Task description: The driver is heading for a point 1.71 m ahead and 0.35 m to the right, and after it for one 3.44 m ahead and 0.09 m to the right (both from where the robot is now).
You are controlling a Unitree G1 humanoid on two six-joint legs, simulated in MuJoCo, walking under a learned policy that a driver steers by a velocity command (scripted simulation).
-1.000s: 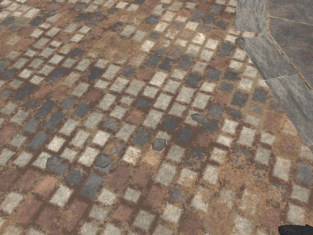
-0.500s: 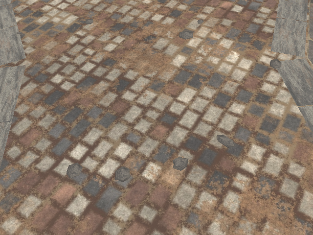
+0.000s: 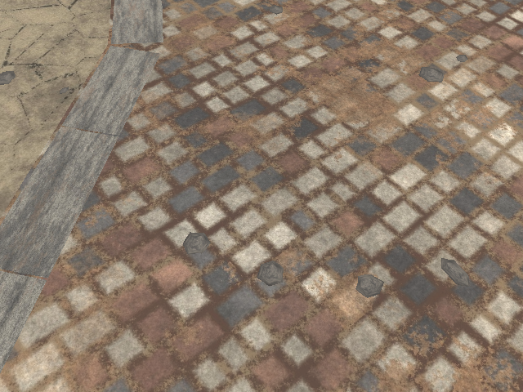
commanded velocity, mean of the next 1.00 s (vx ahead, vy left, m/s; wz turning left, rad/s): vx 0.15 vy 0.00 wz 0.02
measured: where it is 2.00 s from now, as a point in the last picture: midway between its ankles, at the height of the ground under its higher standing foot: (316, 284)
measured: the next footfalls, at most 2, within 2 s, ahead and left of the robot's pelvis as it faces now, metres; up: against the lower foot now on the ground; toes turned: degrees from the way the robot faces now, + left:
right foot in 0.22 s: +0.06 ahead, -0.15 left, +0.00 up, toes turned +2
right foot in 1.18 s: +0.43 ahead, -0.14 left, +0.00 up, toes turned -8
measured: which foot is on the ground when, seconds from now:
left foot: down 0.00-1.00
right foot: up 0.00-0.20, down 0.22-0.74, up 0.76-1.00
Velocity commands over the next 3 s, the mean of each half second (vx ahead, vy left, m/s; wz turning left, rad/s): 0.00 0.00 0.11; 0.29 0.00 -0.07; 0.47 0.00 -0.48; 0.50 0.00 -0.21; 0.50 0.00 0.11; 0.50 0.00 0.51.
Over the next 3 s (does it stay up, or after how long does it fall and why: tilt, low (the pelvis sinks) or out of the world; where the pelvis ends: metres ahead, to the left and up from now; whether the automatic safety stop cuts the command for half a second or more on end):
stays up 1.22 -0.29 0.01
